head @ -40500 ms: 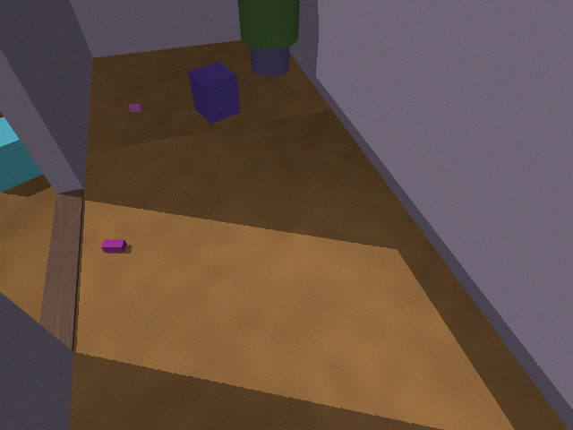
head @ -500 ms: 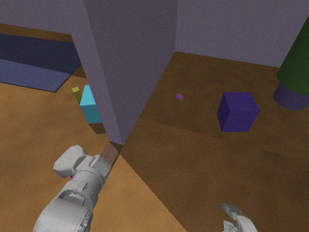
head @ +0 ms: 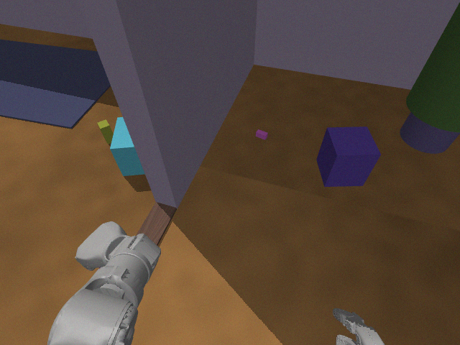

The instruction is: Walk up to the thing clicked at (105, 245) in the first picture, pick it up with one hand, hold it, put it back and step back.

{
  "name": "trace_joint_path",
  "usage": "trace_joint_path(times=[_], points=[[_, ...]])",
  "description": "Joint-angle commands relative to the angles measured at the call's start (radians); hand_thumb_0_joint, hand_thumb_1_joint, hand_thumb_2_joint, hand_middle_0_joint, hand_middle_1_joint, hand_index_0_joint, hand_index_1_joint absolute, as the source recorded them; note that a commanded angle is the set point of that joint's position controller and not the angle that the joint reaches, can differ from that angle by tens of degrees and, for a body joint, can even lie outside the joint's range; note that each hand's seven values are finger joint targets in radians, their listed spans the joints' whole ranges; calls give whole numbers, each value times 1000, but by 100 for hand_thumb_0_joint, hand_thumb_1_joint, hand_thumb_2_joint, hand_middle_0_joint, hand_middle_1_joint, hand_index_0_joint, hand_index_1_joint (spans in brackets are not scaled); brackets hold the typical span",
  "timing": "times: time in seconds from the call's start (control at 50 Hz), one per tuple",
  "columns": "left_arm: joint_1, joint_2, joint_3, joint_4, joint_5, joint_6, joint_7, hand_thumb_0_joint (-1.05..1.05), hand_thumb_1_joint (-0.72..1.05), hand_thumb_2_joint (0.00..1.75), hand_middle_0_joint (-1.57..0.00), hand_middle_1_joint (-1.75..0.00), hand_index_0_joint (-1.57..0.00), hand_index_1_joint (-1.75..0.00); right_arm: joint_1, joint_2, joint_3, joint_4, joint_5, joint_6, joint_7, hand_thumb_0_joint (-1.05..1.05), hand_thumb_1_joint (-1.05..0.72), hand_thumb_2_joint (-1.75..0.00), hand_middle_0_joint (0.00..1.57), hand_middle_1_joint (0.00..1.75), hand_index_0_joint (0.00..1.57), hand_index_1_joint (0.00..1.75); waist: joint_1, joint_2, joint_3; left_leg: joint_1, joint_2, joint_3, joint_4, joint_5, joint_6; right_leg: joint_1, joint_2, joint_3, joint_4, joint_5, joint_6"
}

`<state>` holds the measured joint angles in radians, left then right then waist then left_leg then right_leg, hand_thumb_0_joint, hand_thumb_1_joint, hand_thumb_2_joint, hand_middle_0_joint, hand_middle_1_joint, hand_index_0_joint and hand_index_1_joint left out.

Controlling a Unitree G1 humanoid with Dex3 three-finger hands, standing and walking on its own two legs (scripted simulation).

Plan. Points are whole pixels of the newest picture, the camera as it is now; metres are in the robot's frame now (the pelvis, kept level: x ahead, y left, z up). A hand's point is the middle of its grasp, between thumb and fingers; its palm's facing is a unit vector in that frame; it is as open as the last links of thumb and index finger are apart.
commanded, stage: crouch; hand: left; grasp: from above
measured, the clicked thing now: (121, 272) +0.30 +0.23 -0.11
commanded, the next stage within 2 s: lower in 1.76 s
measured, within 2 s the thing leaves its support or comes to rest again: neither
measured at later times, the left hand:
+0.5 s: hand (145, 281) +0.34 +0.24 -0.31, palm faces -0.16 -0.37 -0.91, open 9.9 cm
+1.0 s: hand (157, 288) +0.38 +0.25 -0.49, palm faces -0.21 -0.37 -0.91, open 9.8 cm
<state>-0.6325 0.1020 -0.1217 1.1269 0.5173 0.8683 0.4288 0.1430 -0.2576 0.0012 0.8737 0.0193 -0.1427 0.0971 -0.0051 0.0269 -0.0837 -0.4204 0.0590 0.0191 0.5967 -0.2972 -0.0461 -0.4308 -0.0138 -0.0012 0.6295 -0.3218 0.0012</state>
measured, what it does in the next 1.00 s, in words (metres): lowers itself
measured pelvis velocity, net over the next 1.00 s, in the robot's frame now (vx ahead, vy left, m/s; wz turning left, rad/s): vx -0.09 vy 0.02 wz -0.06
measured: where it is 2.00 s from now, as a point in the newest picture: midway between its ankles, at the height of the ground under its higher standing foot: outside the picture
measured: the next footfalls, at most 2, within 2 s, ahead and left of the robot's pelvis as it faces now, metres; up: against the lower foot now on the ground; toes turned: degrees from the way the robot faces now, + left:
none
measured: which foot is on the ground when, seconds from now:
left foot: down 0.00-1.00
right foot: down 0.00-1.00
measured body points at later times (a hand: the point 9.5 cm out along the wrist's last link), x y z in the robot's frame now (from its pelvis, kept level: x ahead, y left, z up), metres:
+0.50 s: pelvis -0.07 +0.01 -0.18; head +0.11 +0.02 +0.23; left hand +0.35 +0.25 -0.25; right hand -0.01 -0.26 -0.31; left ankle +0.00 +0.15 -0.73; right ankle -0.01 -0.12 -0.73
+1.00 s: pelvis -0.09 +0.02 -0.35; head +0.14 +0.02 +0.03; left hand +0.39 +0.26 -0.44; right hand -0.08 -0.24 -0.49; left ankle -0.01 +0.15 -0.73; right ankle -0.01 -0.12 -0.73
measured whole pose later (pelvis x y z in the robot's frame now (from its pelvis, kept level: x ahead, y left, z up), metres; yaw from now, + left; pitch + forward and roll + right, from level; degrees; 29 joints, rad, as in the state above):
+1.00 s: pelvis -0.09 +0.02 -0.35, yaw -3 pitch +38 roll -4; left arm -1.14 0.52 0.30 1.57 0.69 0.47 0.61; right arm 0.15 -0.26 0.00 0.90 -0.12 -0.22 0.22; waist -0.23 0.06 -0.13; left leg -2.13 0.06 -0.11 2.14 -0.67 -0.04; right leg -2.10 0.01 -0.02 2.10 -0.66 0.03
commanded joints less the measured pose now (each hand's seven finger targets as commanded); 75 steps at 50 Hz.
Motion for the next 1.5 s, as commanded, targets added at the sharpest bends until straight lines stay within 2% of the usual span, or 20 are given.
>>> trace_joint_path(times=[0.0, 0.04, 0.14, 0.26, 0.36, 0.38, 0.46, 0.52, 0.66, 0.76, 0.82, 0.98, 1.18, 1.28, 1.3, 1.32, 1.34, 1.36, 1.38, 1.48], points=[[-375, 178, 27, -49, 74, -70, 71, 0, 71, 61, -106, -48, -106, -49, 14, -131, -57, -75, -2, -42, -8, 0, -85, -89, 20, 30, 20, 30, -41, -107, -249, -10, -55, 50, 40, 218, 54, 61, 22, 10, -37, 304, -4], [-421, 164, 37, -8, 95, -109, 98, 0, 71, 62, -107, -48, -107, -49, 44, -130, -65, -56, -15, -49, -4, 0, -86, -89, 20, 30, 20, 30, -67, -96, -279, -78, -49, 47, 120, 219, 48, -23, 24, 11, 42, 320, -4], [-466, 188, 124, 132, 135, -175, 220, 0, 68, 63, -107, -48, -106, -49, 74, -137, -94, -49, -59, -64, 33, 0, -86, -89, 20, 30, 20, 30, -73, -34, -393, -302, -43, 43, 357, 192, 22, -250, 31, 15, 284, 279, -17], [-574, 236, 236, 223, 82, -238, 325, 0, 73, 65, -115, -45, -112, -47, 70, -157, -106, -34, -99, -69, 68, 0, -87, -89, 20, 30, 20, 30, -101, 35, -483, -529, -36, 6, 559, 96, 8, -529, 46, -23, 495, 162, -31], [-746, 309, 267, 197, 65, -296, 371, 0, 76, 68, -118, -51, -116, -53, 67, -191, -104, -30, -112, -69, 74, 0, -88, -90, 20, 30, 20, 30, -161, 59, -640, -699, -35, -10, 738, -50, 11, -721, 54, -37, 644, 9, -23], [-736, 382, 310, 229, 69, -300, 378, 0, 72, 68, -116, -49, -114, -52, 71, -194, -97, -13, -110, -63, 73, 0, -88, -90, 20, 30, 20, 30, -155, 67, -657, -724, -31, -14, 760, -72, 9, -742, 52, -40, 664, -22, -19], [-849, 474, 321, 176, 77, -326, 353, 0, 70, 69, -115, -52, -113, -55, 101, -201, -95, 10, -116, -58, 68, 0, -89, -90, 20, 30, 20, 30, -187, 106, -773, -807, -23, -15, 872, -93, 9, -808, 50, -52, 754, -50, -13], [-805, 539, 345, 253, 118, -326, 324, 0, 71, 67, -117, -50, -115, -53, 120, -201, -92, 26, -120, -53, 69, 0, -90, -90, 20, 30, 20, 30, -179, 144, -787, -869, -20, -14, 941, -118, 13, -859, 47, -53, 811, -83, -13], [-823, 537, 330, 310, 135, -356, 254, 0, 72, 57, -118, -42, -117, -44, 143, -186, -81, 32, -120, -66, 85, 0, -90, -90, 20, 30, 20, 30, -233, 169, -718, -1047, -12, -58, 1098, -192, 30, -1116, 45, -91, 997, -154, -20], [-853, 556, 327, 293, 155, -386, 226, 0, 62, 53, -111, -42, -110, -44, 177, -189, -76, 18, -117, -82, 103, 0, -90, -90, 20, 30, 20, 30, -258, 156, -735, -1156, -19, -50, 1207, -192, 42, -1161, 47, -87, 1077, -144, -12], [-866, 623, 364, 286, 185, -387, 226, 0, 63, 51, -110, -42, -110, -43, 196, -206, -68, 9, -115, -85, 111, 0, -90, -90, 20, 30, 20, 30, -237, 228, -791, -1123, -16, -54, 1248, -149, 35, -1205, 39, -94, 1146, -89, -18], [-933, 715, 418, 295, 229, -414, 239, 0, 68, 52, -116, -38, -115, -40, 229, -234, -69, 24, -145, -89, 127, 0, -90, -90, 20, 30, 20, 30, -259, 227, -774, -1273, -25, -27, 1380, -214, 50, -1285, 39, -86, 1233, -155, -9], [-919, 748, 432, 437, 251, -433, 236, 0, 73, 55, -122, -35, -119, -38, 246, -255, -57, 37, -170, -105, 154, 0, -90, -90, 20, 30, 20, 30, -282, 175, -694, -1385, -26, -31, 1491, -231, 60, -1362, 47, -102, 1320, -173, -2], [-926, 797, 446, 391, 279, -463, 220, 0, 75, 54, -123, -36, -121, -39, 268, -262, -46, 35, -177, -109, 167, 0, -90, -90, 20, 30, 20, 30, -278, 208, -715, -1402, -26, -37, 1529, -180, 58, -1363, 49, -114, 1380, -119, -5], [-895, 767, 436, 458, 279, -461, 221, 0, 76, 54, -124, -37, -121, -39, 257, -265, -42, 26, -180, -107, 169, 0, -90, -90, 20, 30, 20, 30, -277, 203, -685, -1419, -24, -35, 1537, -190, 58, -1372, 53, -115, 1384, -124, -6], [-918, 785, 443, 408, 291, -469, 220, 0, 76, 55, -123, -40, -121, -42, 288, -255, -37, 46, -189, -108, 173, 0, -90, -90, 20, 30, 20, 30, -293, 207, -691, -1414, -26, -37, 1542, -170, 58, -1364, 52, -120, 1389, -104, -4], [-912, 792, 450, 431, 284, -469, 228, 0, 76, 55, -123, -39, -121, -42, 261, -281, -44, 27, -187, -109, 173, 0, -90, -90, 20, 30, 20, 30, -273, 216, -693, -1411, -24, -43, 1540, -190, 56, -1387, 52, -124, 1400, -128, -8], [-925, 783, 441, 408, 290, -471, 224, 0, 76, 54, -122, -41, -121, -43, 272, -264, -35, 32, -192, -109, 177, 0, -90, -90, 20, 30, 20, 30, -301, 227, -682, -1408, -26, -43, 1557, -175, 58, -1394, 51, -128, 1406, -110, -7], [-909, 785, 451, 435, 287, -476, 230, 0, 75, 55, -122, -39, -120, -41, 271, -280, -40, 30, -192, -112, 179, 0, -90, -90, 20, 30, 20, 30, -283, 229, -684, -1426, -25, -43, 1551, -192, 56, -1394, 54, -129, 1409, -129, -8], [-920, 817, 460, 407, 304, -494, 233, 0, 74, 58, -122, -39, -119, -42, 284, -276, -23, 41, -201, -115, 185, 0, -90, -90, 20, 30, 20, 30, -293, 246, -671, -1426, -27, -48, 1577, -206, 55, -1429, 54, -139, 1425, -146, -9]])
